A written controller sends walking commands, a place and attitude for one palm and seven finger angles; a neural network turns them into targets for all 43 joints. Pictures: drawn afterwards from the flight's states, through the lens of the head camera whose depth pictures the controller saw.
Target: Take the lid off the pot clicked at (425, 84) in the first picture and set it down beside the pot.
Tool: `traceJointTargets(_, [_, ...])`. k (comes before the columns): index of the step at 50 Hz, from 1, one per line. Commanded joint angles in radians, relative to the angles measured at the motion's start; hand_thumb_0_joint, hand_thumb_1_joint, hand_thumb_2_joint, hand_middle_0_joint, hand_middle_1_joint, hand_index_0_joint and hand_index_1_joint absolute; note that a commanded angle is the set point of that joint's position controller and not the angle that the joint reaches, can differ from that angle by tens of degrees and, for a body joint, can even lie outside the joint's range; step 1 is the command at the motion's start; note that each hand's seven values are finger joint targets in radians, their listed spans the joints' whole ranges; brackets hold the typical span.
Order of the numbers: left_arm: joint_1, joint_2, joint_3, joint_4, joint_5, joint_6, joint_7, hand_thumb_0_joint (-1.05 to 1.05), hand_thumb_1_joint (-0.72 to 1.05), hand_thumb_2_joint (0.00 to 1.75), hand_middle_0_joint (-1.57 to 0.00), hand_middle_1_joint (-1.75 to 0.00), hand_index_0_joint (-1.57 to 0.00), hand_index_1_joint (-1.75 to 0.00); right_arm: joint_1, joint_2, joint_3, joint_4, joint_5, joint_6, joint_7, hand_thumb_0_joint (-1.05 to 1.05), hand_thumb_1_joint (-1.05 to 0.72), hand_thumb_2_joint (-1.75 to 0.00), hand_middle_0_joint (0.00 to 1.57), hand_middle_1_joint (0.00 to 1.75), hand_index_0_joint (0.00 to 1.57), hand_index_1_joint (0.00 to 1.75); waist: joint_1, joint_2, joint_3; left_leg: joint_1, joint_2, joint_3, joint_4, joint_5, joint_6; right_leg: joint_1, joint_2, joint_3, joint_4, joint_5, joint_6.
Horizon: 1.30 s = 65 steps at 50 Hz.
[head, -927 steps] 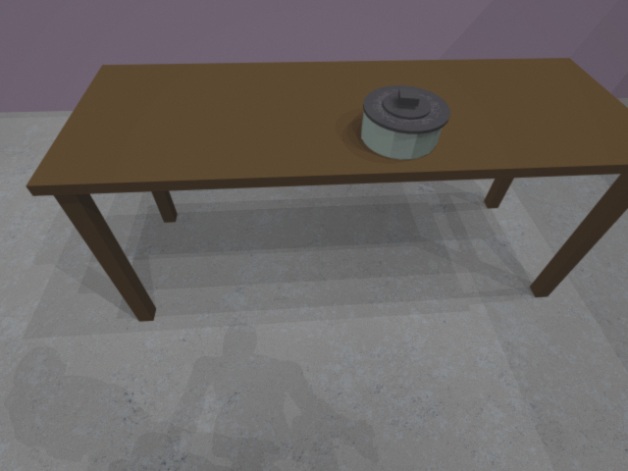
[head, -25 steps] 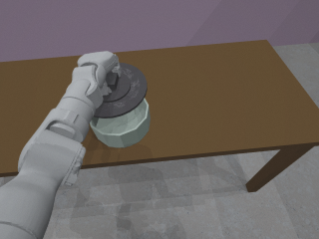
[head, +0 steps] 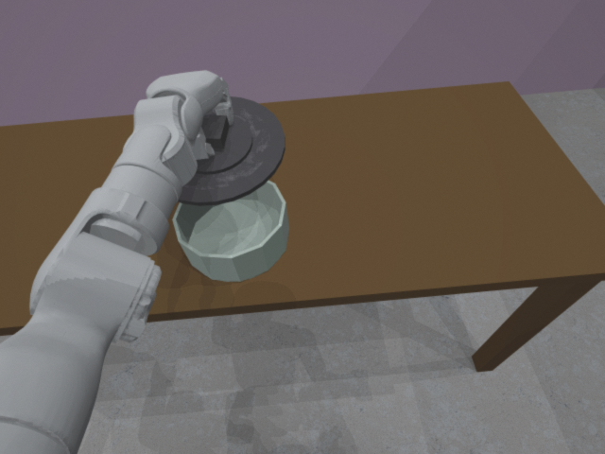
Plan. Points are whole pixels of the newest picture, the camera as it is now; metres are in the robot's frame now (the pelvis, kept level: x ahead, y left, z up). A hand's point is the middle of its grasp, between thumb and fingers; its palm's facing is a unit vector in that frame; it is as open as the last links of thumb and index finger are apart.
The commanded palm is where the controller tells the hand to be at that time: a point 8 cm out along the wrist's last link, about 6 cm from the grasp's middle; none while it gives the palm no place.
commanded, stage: lift the lid straight up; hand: left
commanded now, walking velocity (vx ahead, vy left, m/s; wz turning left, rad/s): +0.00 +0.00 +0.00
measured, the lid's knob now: (209, 131) +0.52 +0.11 +0.15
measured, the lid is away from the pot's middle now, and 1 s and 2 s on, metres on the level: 0.01 0.07 0.19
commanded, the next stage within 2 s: move the lid sideways beside the pot in 0.26 s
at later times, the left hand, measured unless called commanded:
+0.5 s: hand (191, 132) +0.49 +0.12 +0.18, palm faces -0.26 -0.04 -0.96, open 8.3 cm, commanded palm +0.48 +0.13 +0.24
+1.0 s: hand (141, 139) +0.49 +0.19 +0.17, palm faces -0.31 -0.04 -0.95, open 8.3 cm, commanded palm +0.49 +0.19 +0.24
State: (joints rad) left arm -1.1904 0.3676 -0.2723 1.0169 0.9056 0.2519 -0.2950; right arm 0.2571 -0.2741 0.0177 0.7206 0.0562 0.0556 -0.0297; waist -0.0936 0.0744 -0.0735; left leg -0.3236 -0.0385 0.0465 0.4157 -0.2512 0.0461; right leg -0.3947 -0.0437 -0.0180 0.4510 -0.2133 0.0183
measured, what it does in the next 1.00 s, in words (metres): stands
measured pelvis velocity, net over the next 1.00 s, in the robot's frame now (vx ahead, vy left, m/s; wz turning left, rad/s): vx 0.00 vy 0.00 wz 0.00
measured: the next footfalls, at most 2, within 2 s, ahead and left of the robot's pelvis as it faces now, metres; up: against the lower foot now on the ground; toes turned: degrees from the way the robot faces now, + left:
none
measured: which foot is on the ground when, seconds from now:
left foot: down 0.00-1.00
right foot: down 0.00-1.00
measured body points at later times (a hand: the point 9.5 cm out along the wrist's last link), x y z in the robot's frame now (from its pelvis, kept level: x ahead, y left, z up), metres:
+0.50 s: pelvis -0.01 +0.00 +0.00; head +0.04 -0.03 +0.45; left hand +0.50 +0.12 +0.23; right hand +0.07 -0.26 -0.14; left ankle -0.04 +0.09 -0.74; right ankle +0.00 -0.13 -0.74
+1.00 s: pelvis +0.00 +0.00 +0.00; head +0.05 -0.02 +0.45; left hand +0.50 +0.19 +0.22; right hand +0.06 -0.27 -0.13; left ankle -0.04 +0.09 -0.74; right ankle +0.00 -0.13 -0.74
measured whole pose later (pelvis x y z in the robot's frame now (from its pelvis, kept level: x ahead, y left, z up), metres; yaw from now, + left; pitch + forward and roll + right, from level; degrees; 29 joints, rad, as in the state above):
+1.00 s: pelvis +0.00 +0.00 +0.00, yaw +0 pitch +9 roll +0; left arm -1.17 0.53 -0.22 1.02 0.94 0.16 -0.39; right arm 0.27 -0.29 0.01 0.70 0.07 0.08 -0.05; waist -0.10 0.05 -0.06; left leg -0.32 -0.03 0.04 0.41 -0.25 0.05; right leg -0.37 -0.04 -0.02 0.41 -0.19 0.02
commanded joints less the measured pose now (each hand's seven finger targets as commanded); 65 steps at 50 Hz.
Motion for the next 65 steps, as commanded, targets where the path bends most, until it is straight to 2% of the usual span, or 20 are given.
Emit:
traceJointTargets(1, [-0.593,0.227,0.053,-0.193,0.03,0.014,0.039,0.0,0.64,0.99,-0.99,-1.15,-0.72,-1.06,-0.004,-0.121,-0.036,-0.099,0.003,-0.032,-0.008,0.0,-0.9,-0.9,0.2,0.3,0.2,0.3,-0.009,-0.117,-0.442,0.207,0.008,-0.052,0.008,0.419,0.018,0.202,0.038,-0.014,0.003,0.409,-0.045])
traceJointTargets(3, [-0.597,0.258,0.087,-0.194,0.018,0.02,0.033,0.0,0.64,0.99,-0.99,-1.15,-0.72,-1.06,-0.006,-0.13,-0.033,-0.103,0.003,-0.026,-0.01,0.0,-0.9,-0.9,0.2,0.3,0.2,0.3,-0.002,-0.127,-0.432,0.172,0.004,-0.046,-0.002,0.394,0.02,0.227,0.034,-0.011,0.0,0.417,-0.047])
traceJointTargets(7, [-0.573,0.214,0.042,-0.163,0.024,0.03,0.006,0.0,0.64,0.99,-0.99,-1.15,-0.72,-1.06,-0.02,-0.127,-0.031,-0.11,0.007,-0.018,-0.01,0.0,-0.9,-0.9,0.2,0.3,0.2,0.3,-0.01,-0.143,-0.394,0.166,0.001,-0.042,-0.006,0.355,0.023,0.207,0.035,-0.013,-0.006,0.387,-0.045])
traceJointTargets(9, [-0.593,0.261,0.074,-0.209,0.019,0.014,-0.003,0.0,0.64,0.99,-0.99,-1.15,-0.72,-1.06,-0.024,-0.131,-0.03,-0.119,0.007,-0.016,-0.012,0.0,-0.9,-0.9,0.2,0.3,0.2,0.3,-0.007,-0.134,-0.422,0.173,0.0,-0.042,-0.006,0.344,0.025,0.226,0.032,-0.007,-0.007,0.388,-0.044])
traceJointTargets(14, [-0.671,0.268,0.068,-0.259,0.016,-0.021,0.004,0.0,0.64,0.99,-0.99,-1.15,-0.72,-1.06,-0.015,-0.124,-0.031,-0.119,0.006,-0.032,-0.023,0.0,-0.9,-0.9,0.2,0.3,0.2,0.3,-0.016,-0.088,-0.452,0.216,0.001,-0.052,-0.008,0.343,0.023,0.207,0.034,-0.007,-0.012,0.361,-0.047])
traceJointTargets(16, [-0.673,0.212,0.024,-0.211,0.023,-0.015,0.013,0.0,0.64,0.99,-0.99,-1.15,-0.72,-1.06,-0.004,-0.12,-0.031,-0.101,0.009,-0.036,-0.023,0.0,-0.9,-0.9,0.2,0.3,0.2,0.3,-0.028,-0.08,-0.402,0.216,0.005,-0.054,-0.008,0.33,0.018,0.156,0.039,-0.017,-0.015,0.324,-0.049])
traceJointTargets(19, [-0.672,0.266,0.075,-0.22,0.013,-0.016,0.029,0.0,0.64,0.99,-0.99,-1.15,-0.72,-1.06,-0.005,-0.127,-0.03,-0.105,0.006,-0.04,-0.021,0.0,-0.9,-0.9,0.2,0.3,0.2,0.3,-0.014,-0.073,-0.439,0.208,0.003,-0.056,-0.013,0.33,0.016,0.189,0.036,-0.009,-0.01,0.337,-0.05])
traceJointTargets(21, [-0.661,0.233,0.044,-0.182,0.033,-0.006,0.031,0.0,0.64,0.99,-0.99,-1.15,-0.72,-1.06,0.001,-0.124,-0.03,-0.097,0.006,-0.039,-0.02,0.0,-0.9,-0.9,0.2,0.3,0.2,0.3,-0.019,-0.071,-0.426,0.213,0.006,-0.058,-0.008,0.355,0.014,0.166,0.038,-0.014,-0.008,0.337,-0.052])
traceJointTargets(23, [-0.664,0.297,0.104,-0.215,0.038,-0.012,0.037,0.0,0.64,0.99,-0.99,-1.15,-0.72,-1.06,0.003,-0.129,-0.033,-0.104,0.0,-0.04,-0.019,0.0,-0.9,-0.9,0.2,0.3,0.2,0.3,-0.003,-0.067,-0.463,0.217,0.007,-0.059,-0.004,0.394,0.014,0.201,0.037,-0.01,-0.004,0.371,-0.055])
traceJointTargets(27, [-0.594,0.33,0.109,-0.121,0.049,0.011,0.02,0.0,0.64,0.99,-0.99,-1.15,-0.72,-1.06,-0.001,-0.139,-0.03,-0.104,0.008,-0.022,-0.023,0.0,-0.9,-0.9,0.2,0.3,0.2,0.3,-0.006,-0.144,-0.412,0.144,0.006,-0.042,-0.02,0.323,0.022,0.23,0.034,-0.006,-0.016,0.367,-0.047])
traceJointTargets(31, [-0.612,0.316,0.085,-0.169,0.05,-0.018,-0.011,0.0,0.64,0.99,-0.99,-1.15,-0.72,-1.06,0.0,-0.137,-0.035,-0.116,0.009,-0.02,-0.027,0.0,-0.9,-0.9,0.2,0.3,0.2,0.3,-0.015,-0.113,-0.42,0.18,0.006,-0.044,-0.013,0.351,0.028,0.215,0.034,-0.006,-0.022,0.372,-0.047])
traceJointTargets(34, [-0.602,0.383,0.13,-0.196,0.045,-0.047,-0.025,0.0,0.64,0.99,-0.99,-1.15,-0.72,-1.06,0.009,-0.142,-0.035,-0.122,0.007,-0.019,-0.031,0.0,-0.9,-0.9,0.2,0.3,0.2,0.3,-0.01,-0.095,-0.444,0.196,0.005,-0.046,-0.007,0.382,0.032,0.233,0.035,-0.003,-0.023,0.393,-0.047])
traceJointTargets(39, [-0.615,0.385,0.12,-0.225,0.048,-0.083,-0.027,0.0,0.64,0.99,-0.99,-1.15,-0.72,-1.06,0.025,-0.138,-0.04,-0.119,0.008,-0.02,-0.034,0.0,-0.9,-0.9,0.2,0.3,0.2,0.3,-0.016,-0.053,-0.448,0.232,0.009,-0.058,0.0,0.407,0.03,0.201,0.039,-0.008,-0.027,0.369,-0.05])
traceJointTargets(43, [-0.575,0.443,0.164,-0.205,0.041,-0.091,-0.031,0.0,0.64,0.99,-0.99,-1.15,-0.72,-1.06,0.032,-0.149,-0.044,-0.116,0.009,-0.012,-0.036,0.0,-0.9,-0.9,0.2,0.3,0.2,0.3,-0.01,-0.085,-0.438,0.198,0.007,-0.048,0.0,0.399,0.034,0.235,0.036,-0.005,-0.033,0.401,-0.051])
traceJointTargets(50, [-0.599,0.387,0.101,-0.232,0.044,-0.108,-0.054,0.0,0.64,0.99,-0.99,-1.15,-0.72,-1.06,0.033,-0.146,-0.049,-0.11,0.012,0.005,-0.026,0.0,-0.9,-0.9,0.2,0.3,0.2,0.3,-0.029,-0.012,-0.434,0.276,0.015,-0.068,0.022,0.481,0.026,0.149,0.045,-0.018,-0.031,0.364,-0.05])
traceJointTargets(53, [-0.566,0.486,0.178,-0.207,0.042,-0.121,-0.056,0.0,0.64,0.99,-0.99,-1.15,-0.72,-1.06,0.049,-0.158,-0.051,-0.109,0.009,0.011,-0.03,0.0,-0.9,-0.9,0.2,0.3,0.2,0.3,-0.019,-0.052,-0.444,0.248,0.014,-0.064,0.024,0.483,0.03,0.188,0.044,-0.013,-0.034,0.392,-0.053])
traceJointTargets(56, [-0.616,0.395,0.095,-0.23,0.042,-0.125,-0.06,0.0,0.64,0.99,-0.99,-1.15,-0.72,-1.06,0.043,-0.151,-0.051,-0.102,0.015,0.017,-0.025,0.0,-0.9,-0.9,0.2,0.3,0.2,0.3,-0.036,-0.015,-0.415,0.271,0.021,-0.073,0.024,0.49,0.023,0.127,0.048,-0.024,-0.034,0.354,-0.052])
traceJointTargets(58, [-0.594,0.487,0.171,-0.235,0.048,-0.138,-0.055,0.0,0.64,0.99,-0.99,-1.15,-0.72,-1.06,0.053,-0.162,-0.054,-0.106,0.008,0.017,-0.025,0.0,-0.9,-0.9,0.2,0.3,0.2,0.3,-0.021,-0.007,-0.456,0.284,0.02,-0.079,0.036,0.54,0.021,0.152,0.047,-0.019,-0.028,0.38,-0.056])
traceJointTargets(62, [-0.592,0.452,0.143,-0.223,0.057,-0.142,-0.059,0.0,0.64,0.99,-0.99,-1.15,-0.72,-1.06,0.055,-0.153,-0.053,-0.104,0.007,0.027,-0.021,0.0,-0.9,-0.9,0.2,0.3,0.2,0.3,-0.024,0.004,-0.452,0.301,0.026,-0.087,0.036,0.566,0.013,0.127,0.05,-0.027,-0.028,0.36,-0.054])
traceJointTargets(65, [-0.534,0.495,0.177,-0.156,0.056,-0.143,-0.063,0.0,0.64,0.99,-0.99,-1.15,-0.72,-1.06,0.057,-0.158,-0.051,-0.106,0.007,0.035,-0.021,0.0,-0.9,-0.9,0.2,0.3,0.2,0.3,-0.017,-0.036,-0.423,0.251,0.021,-0.077,0.033,0.531,0.02,0.152,0.051,-0.026,-0.03,0.365,-0.053])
